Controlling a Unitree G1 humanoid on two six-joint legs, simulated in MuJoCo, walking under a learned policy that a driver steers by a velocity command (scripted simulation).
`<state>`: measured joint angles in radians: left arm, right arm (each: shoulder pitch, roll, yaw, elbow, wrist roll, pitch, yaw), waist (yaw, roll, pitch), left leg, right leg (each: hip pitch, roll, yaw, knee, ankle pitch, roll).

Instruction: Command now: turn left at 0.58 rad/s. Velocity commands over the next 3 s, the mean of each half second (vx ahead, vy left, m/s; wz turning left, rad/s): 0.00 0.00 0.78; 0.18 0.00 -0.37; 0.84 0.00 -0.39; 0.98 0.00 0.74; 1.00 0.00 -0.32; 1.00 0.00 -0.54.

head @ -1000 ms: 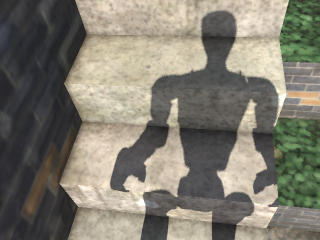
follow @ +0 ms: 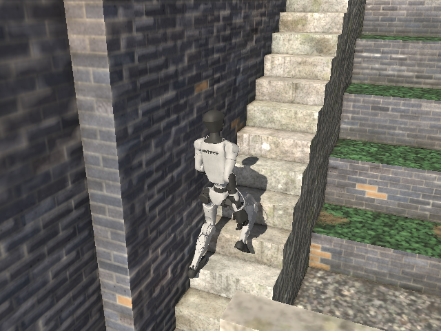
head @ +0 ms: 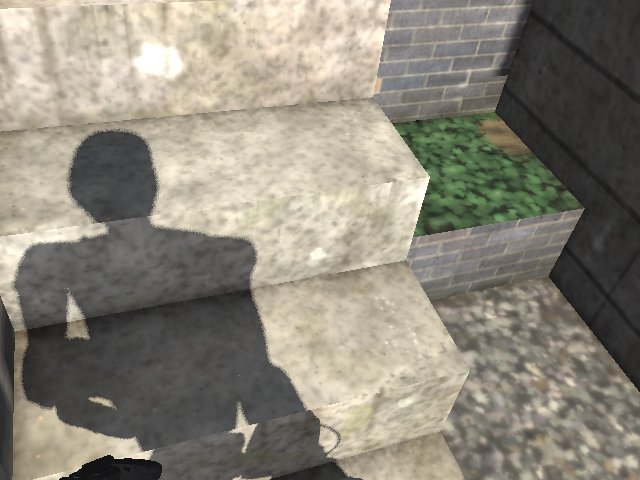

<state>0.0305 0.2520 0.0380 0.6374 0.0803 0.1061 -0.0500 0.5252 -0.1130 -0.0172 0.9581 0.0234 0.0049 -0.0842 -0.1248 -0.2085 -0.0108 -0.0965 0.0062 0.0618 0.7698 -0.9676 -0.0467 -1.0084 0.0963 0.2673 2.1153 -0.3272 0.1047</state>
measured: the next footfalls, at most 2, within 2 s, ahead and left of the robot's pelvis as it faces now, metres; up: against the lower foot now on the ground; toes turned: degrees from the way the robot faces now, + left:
right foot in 0.10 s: +0.03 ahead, -0.22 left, +0.00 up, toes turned +9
left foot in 0.46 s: -0.35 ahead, -0.12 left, -0.21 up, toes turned +31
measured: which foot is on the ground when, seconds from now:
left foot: down 0.00-0.12, up 0.14-0.44, down 0.46-0.54, up 0.56-0.60, down 0.62-0.74, up 0.76-0.98, down 1.00-1.00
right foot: up 0.00-0.08, down 0.10-0.44, up 0.46-0.66, down 0.68-0.90, up 0.92-1.00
